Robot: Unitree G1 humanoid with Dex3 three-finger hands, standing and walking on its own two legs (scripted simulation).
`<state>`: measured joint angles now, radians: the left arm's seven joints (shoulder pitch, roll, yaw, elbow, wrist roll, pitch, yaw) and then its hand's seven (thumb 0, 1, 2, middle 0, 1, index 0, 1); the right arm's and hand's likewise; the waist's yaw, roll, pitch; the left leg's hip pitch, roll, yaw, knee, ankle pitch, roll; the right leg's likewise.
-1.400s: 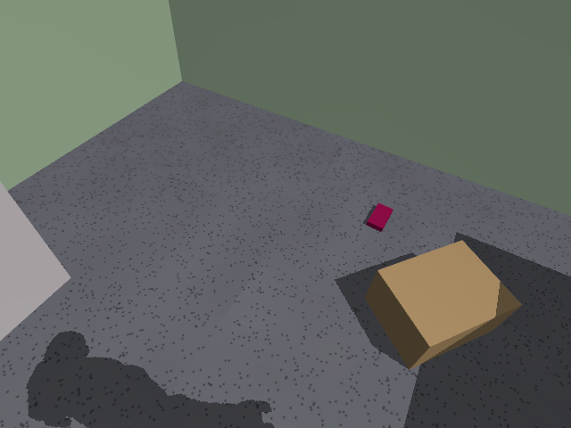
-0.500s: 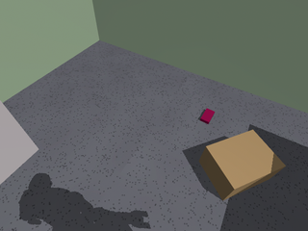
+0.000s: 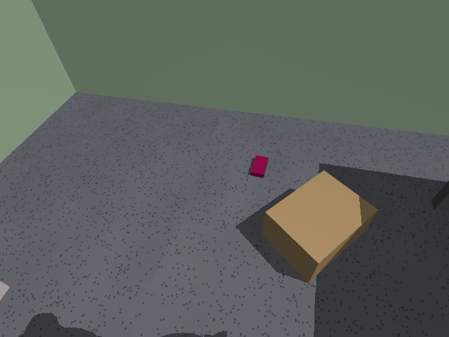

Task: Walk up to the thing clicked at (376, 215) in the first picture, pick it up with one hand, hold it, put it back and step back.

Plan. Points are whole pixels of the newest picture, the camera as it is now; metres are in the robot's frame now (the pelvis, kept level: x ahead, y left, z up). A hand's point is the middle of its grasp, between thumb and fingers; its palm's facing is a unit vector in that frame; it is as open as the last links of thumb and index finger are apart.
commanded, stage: walk up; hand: left
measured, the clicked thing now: (259, 166) +1.18 -0.19 -0.76
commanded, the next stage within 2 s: none
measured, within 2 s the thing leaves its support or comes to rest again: neither
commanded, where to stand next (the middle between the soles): +1.05 +0.27 m, yaw -110 degrees
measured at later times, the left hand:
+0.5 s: hand (91, 242) +0.38 +0.33 -0.15, palm faces -0.35 -0.80 -0.49, open 7.4 cm
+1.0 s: hand (166, 122) +0.81 +0.20 -0.11, palm faces -0.56 -0.58 -0.59, open 7.4 cm
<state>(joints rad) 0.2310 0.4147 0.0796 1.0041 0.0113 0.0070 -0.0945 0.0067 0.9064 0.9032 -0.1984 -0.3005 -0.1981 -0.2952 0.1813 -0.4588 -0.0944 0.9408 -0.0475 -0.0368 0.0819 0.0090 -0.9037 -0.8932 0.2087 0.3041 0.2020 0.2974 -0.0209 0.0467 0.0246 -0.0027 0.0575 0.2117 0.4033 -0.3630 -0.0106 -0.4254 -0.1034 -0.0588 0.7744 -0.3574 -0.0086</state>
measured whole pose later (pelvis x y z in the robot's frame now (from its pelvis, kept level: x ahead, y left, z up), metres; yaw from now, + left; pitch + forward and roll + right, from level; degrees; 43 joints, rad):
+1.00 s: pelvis +0.51 +0.06 -0.03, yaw -43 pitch -3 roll -2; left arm 0.25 0.43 0.05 0.79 -0.02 -0.06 0.09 0.00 0.90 0.90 -0.20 -0.30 -0.20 -0.30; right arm 0.26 -0.44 -0.07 0.73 -0.06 0.09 0.10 0.02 -0.91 -0.89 0.21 0.30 0.20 0.30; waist -0.07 0.15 0.13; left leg -0.46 0.04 -0.05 1.31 -0.48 -0.01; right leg -0.39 0.01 -0.10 0.74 -0.29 -0.06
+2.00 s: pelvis +1.03 +0.31 -0.07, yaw -82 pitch -1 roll +1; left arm 0.29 0.50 0.05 0.73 0.03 -0.05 0.13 0.00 0.90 0.90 -0.21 -0.30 -0.21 -0.30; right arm 0.12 -0.47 -0.12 0.59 -0.05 0.10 0.08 0.01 -0.91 -0.89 0.21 0.30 0.20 0.30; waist 0.00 0.03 0.18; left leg -0.48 0.08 -0.02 1.06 -0.59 -0.08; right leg -0.67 -0.14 0.26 0.98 -0.35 0.01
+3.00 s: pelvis +1.10 +0.37 -0.02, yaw -112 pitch -2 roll -1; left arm 0.25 0.41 0.07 0.96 0.01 -0.02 -0.01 0.00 0.91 0.90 -0.20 -0.30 -0.20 -0.30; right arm 0.28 -0.39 -0.01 0.90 -0.03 -0.01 0.02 0.01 -0.90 -0.89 0.21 0.30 0.21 0.30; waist -0.03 0.02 0.08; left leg -0.40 0.15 0.09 0.76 -0.33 -0.02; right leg -0.34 0.03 -0.01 0.73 -0.36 -0.03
